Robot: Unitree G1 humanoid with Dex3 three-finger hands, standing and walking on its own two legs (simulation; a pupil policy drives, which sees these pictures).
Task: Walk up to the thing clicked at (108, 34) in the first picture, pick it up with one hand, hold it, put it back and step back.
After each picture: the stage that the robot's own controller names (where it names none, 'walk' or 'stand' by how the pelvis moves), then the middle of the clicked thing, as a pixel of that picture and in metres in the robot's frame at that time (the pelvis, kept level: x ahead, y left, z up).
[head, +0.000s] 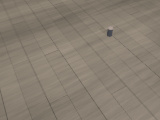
stand; (109, 31) +1.57 -0.36 -0.72
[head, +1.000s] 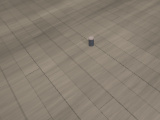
walk; (91, 41) +1.48 +0.02 -0.69
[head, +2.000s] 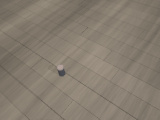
walk; (61, 70) +0.93 +0.28 -0.72
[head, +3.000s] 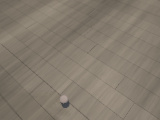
walk; (64, 101) +0.57 +0.22 -0.71
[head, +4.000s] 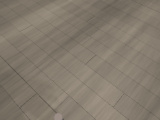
stand; (58, 119) +0.42 +0.18 -0.71
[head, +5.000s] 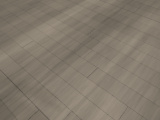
stand; out of the picture +0.37 +0.18 -0.72
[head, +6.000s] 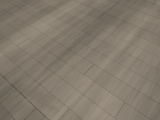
stand; out of the picture +0.36 +0.20 -0.72
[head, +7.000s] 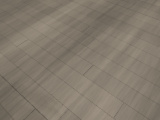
stand; out of the picture +0.36 +0.21 -0.73
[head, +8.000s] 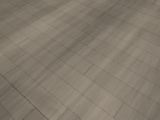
stand; out of the picture +0.36 +0.20 -0.73
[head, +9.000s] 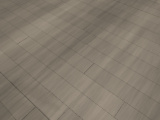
go down; out of the picture +0.36 +0.20 -0.72
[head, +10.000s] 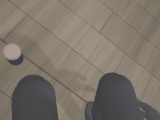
go down; (14, 55) +0.44 +0.25 -0.30
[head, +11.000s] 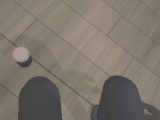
close in; (23, 57) +0.43 +0.25 -0.30
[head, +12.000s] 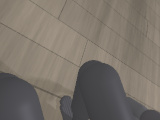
close in; out of the picture +0.42 +0.29 -0.22
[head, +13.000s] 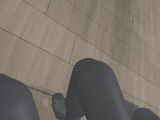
close; out of the picture +0.41 +0.30 -0.22
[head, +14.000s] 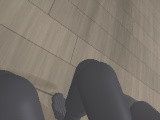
lift; out of the picture +0.38 +0.28 -0.23
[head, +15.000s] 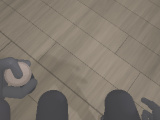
lift; (22, 79) +0.33 +0.21 -0.03
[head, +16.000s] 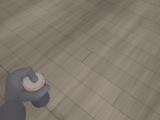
hold; (37, 90) +0.32 +0.17 +0.00
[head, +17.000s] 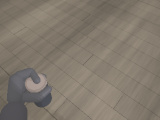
hold; (39, 91) +0.32 +0.17 +0.00
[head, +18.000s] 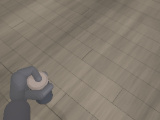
crouch; (41, 88) +0.33 +0.16 -0.02
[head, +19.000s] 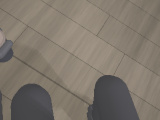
crouch; out of the picture +0.46 +0.24 -0.10
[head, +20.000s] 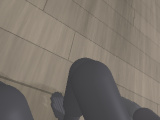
lower; out of the picture +0.41 +0.31 -0.22
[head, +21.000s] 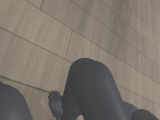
lower; out of the picture +0.42 +0.31 -0.23
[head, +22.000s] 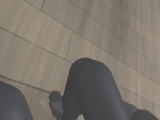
lower; out of the picture +0.42 +0.31 -0.23
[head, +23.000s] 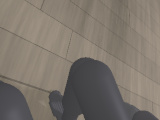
lower; out of the picture +0.42 +0.31 -0.23
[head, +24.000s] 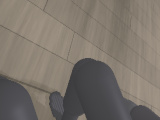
open; out of the picture +0.41 +0.29 -0.23
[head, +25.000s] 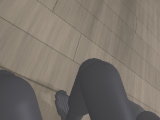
stand; out of the picture +0.41 +0.29 -0.23
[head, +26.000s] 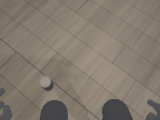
walk; (46, 83) +0.43 +0.22 -0.49
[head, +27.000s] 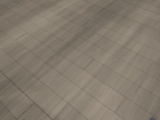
stand; out of the picture +0.38 +0.19 -0.66
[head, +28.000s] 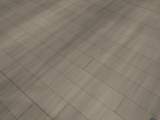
stand; out of the picture +0.38 +0.20 -0.67
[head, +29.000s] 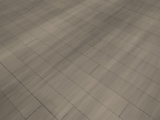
stand; out of the picture +0.40 +0.18 -0.72
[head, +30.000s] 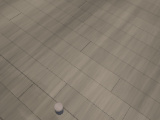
walk; (59, 108) +0.44 +0.15 -0.71
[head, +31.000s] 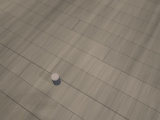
walk; (56, 79) +0.65 +0.25 -0.69
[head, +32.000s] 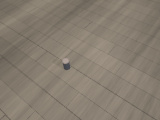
stand; (66, 64) +0.97 +0.23 -0.70
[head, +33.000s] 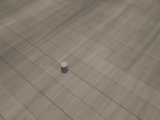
stand; (64, 67) +0.98 +0.20 -0.72
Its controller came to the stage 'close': yes
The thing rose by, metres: 0.71
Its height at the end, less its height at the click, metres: +0.00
